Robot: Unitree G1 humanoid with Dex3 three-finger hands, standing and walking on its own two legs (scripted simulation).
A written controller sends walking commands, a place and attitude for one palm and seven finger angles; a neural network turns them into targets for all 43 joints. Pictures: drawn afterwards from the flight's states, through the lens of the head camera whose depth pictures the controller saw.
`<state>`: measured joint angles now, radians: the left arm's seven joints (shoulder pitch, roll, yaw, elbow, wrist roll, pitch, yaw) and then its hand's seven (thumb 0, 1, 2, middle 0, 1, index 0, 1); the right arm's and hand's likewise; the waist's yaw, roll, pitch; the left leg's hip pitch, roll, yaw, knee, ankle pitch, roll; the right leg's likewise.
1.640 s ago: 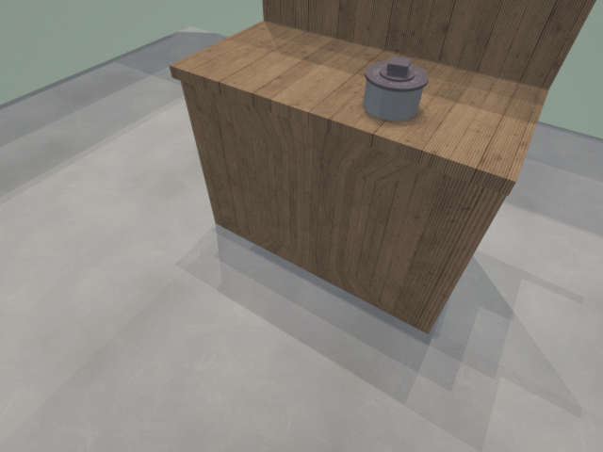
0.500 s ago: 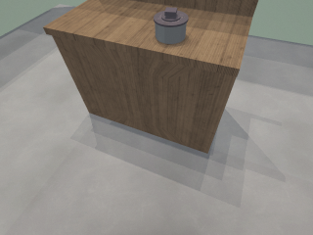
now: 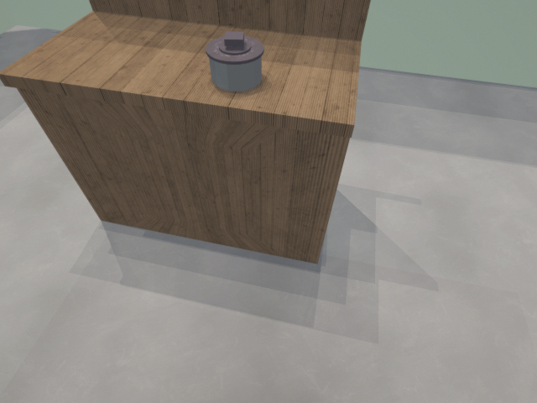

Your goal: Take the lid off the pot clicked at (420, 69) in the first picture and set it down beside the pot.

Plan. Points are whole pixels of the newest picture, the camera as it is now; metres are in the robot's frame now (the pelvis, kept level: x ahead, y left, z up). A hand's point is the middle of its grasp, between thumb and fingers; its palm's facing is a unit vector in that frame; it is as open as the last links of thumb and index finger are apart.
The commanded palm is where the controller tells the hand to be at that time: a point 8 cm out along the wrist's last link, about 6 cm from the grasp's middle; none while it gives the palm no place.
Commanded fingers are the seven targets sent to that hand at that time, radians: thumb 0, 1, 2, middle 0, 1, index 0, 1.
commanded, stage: turn to face it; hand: left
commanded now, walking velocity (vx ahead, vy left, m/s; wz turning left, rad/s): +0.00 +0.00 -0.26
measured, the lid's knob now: (234, 38) +0.95 +0.19 +0.09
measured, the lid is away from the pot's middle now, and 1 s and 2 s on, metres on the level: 0.00 0.00 0.00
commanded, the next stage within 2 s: take the last steps up to it in 0.06 s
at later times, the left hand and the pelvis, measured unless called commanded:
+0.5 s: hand out of the picture +0.12 +0.22 -0.16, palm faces -0.16 -0.97 -0.18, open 7.4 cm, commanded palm none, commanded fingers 0.00 0.90 0.90 -0.20 -0.30 -0.20 -0.30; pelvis +0.02 +0.05 +0.00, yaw -7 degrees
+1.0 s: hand out of the picture +0.13 +0.31 -0.20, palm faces +0.04 -0.98 -0.17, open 7.3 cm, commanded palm none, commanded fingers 0.00 0.90 0.90 -0.20 -0.30 -0.20 -0.30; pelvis +0.19 +0.13 -0.03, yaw -2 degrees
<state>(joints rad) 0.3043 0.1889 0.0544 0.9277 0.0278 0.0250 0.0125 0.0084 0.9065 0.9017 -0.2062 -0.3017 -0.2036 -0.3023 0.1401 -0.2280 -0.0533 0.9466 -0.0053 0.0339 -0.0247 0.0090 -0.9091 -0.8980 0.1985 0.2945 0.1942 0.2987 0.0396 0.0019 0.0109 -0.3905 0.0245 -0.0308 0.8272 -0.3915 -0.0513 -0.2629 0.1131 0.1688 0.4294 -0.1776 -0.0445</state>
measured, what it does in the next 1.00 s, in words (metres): walks ahead: left foot, then right foot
